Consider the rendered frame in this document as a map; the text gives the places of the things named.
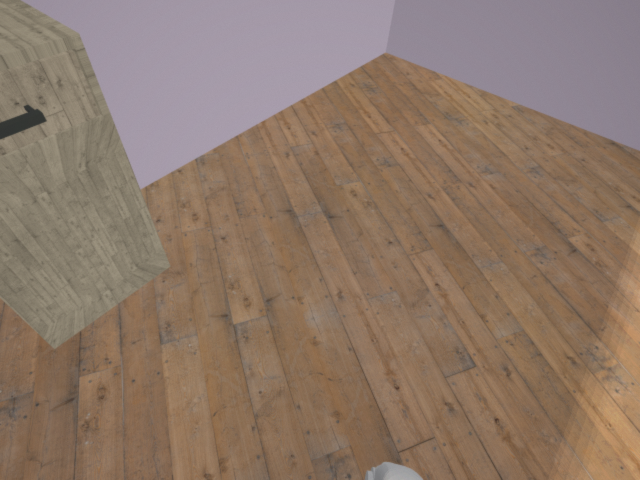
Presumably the handle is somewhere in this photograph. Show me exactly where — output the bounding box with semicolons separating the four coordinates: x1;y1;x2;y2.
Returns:
0;105;47;139

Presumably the cabinet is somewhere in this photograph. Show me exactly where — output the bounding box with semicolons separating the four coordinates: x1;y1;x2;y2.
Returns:
0;0;170;349

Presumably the drawer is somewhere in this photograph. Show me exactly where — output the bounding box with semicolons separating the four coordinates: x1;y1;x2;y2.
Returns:
0;50;100;156

